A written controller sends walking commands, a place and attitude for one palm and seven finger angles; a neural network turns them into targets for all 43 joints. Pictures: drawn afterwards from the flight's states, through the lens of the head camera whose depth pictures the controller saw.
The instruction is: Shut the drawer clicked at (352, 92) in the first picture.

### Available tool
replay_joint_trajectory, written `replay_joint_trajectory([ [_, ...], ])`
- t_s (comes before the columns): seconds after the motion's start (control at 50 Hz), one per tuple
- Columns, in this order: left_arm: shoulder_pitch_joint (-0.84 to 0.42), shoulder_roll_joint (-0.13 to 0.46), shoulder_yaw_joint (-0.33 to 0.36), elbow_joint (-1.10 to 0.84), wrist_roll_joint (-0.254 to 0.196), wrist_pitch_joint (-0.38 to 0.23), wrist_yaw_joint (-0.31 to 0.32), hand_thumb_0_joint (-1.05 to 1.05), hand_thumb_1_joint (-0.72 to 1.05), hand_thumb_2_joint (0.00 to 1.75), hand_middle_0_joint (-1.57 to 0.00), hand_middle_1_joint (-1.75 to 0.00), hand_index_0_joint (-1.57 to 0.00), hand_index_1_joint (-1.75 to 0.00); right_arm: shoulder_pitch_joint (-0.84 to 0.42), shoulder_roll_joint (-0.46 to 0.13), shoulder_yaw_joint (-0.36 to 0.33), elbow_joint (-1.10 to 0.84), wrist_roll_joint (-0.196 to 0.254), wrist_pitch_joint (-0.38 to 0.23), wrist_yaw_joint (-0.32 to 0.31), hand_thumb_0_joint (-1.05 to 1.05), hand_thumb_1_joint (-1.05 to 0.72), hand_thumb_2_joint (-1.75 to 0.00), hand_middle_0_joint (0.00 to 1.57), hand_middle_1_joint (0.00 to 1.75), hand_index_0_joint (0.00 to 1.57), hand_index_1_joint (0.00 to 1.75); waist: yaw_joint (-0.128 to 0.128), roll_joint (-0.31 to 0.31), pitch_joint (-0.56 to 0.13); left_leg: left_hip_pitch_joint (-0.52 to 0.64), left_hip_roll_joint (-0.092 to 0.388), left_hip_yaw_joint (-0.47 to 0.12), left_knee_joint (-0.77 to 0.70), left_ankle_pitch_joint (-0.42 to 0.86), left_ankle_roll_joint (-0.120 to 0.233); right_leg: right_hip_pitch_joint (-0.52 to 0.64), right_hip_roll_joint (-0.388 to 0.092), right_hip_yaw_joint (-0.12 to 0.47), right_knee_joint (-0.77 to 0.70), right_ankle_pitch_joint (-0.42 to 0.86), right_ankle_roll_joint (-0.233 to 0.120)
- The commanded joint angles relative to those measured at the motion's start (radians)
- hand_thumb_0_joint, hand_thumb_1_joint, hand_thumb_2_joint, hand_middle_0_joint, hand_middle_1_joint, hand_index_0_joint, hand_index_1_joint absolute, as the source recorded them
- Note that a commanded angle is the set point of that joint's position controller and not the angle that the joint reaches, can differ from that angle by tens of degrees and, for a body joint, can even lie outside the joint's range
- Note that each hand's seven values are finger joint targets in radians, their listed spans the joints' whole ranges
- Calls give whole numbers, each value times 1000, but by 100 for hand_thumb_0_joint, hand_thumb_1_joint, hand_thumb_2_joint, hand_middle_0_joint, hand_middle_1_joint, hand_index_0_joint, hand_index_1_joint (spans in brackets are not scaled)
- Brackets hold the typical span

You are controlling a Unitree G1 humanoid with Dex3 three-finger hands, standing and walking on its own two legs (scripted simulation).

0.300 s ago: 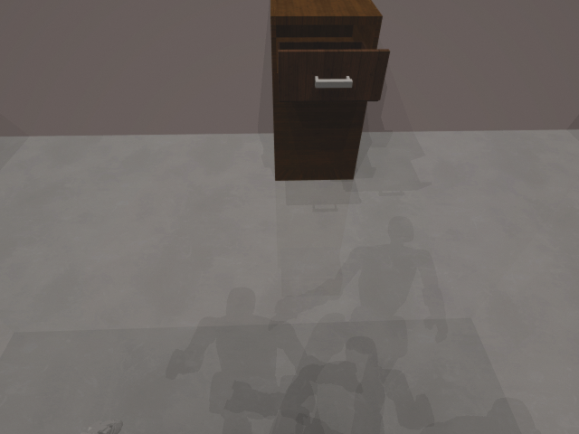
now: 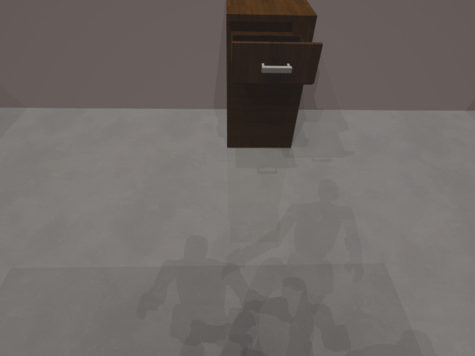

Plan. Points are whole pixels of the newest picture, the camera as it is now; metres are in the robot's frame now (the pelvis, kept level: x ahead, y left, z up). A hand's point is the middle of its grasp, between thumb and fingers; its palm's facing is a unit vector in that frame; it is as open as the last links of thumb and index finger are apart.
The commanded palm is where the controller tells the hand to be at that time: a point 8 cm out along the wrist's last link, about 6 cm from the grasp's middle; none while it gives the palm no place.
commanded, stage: stand and wait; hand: left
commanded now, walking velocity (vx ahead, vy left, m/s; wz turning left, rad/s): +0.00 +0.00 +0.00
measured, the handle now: (276, 67) +1.26 -0.09 -0.08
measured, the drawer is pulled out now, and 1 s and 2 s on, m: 0.26 0.26 0.26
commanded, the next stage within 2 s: look at it before walking up in 0.52 s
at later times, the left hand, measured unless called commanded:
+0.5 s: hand out of the picture +0.06 +0.25 -0.15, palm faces -0.01 -0.94 -0.33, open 7.4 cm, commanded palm none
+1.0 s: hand out of the picture +0.08 +0.24 -0.15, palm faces -0.02 -0.94 -0.33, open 7.4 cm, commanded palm none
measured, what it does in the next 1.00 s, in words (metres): stands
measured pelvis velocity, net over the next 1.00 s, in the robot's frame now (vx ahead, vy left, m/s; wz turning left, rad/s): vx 0.01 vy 0.00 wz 0.00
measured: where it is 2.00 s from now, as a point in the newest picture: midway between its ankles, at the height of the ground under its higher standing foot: outside the picture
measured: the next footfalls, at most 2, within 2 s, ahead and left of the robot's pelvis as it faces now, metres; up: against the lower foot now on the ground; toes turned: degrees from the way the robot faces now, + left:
right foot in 1.64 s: +0.13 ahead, -0.15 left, +0.00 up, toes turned -17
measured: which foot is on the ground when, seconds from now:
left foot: down 0.00-1.00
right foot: down 0.00-1.00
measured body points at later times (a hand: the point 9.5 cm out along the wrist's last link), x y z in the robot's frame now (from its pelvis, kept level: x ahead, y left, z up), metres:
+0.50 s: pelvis -0.01 +0.00 +0.00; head -0.01 +0.00 +0.45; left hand +0.06 +0.30 -0.13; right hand +0.07 -0.29 -0.13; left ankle +0.01 +0.12 -0.74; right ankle +0.01 -0.12 -0.74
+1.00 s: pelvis +0.01 +0.00 +0.01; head +0.01 +0.00 +0.46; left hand +0.08 +0.29 -0.13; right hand +0.09 -0.30 -0.13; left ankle +0.01 +0.12 -0.74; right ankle +0.01 -0.12 -0.74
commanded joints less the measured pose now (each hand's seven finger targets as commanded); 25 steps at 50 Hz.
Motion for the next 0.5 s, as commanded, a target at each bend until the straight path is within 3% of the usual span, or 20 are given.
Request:
replay_joint_trajectory([
  [0.0, -60, 215, 51, -63, 2, -25, 14, 0, 90, 90, -20, -30, -20, -30, -59, -208, -55, -60, 6, -24, -11, 0, -90, -90, 20, 30, 20, 30, -8, 12, -27, -8, 107, -93, -100, 88, 41, -10, -100, 100, -117, 28, -40],
  [0.48, -42, 219, 49, 3, 3, -25, 13, 0, 90, 90, -20, -30, -20, -30, -47, -221, -51, 12, 11, -24, -9, 0, -90, -90, 20, 30, 20, 30, -2, 5, -10, -6, 115, -116, -145, 63, 40, 1, -103, 102, -152, 6, -35],
])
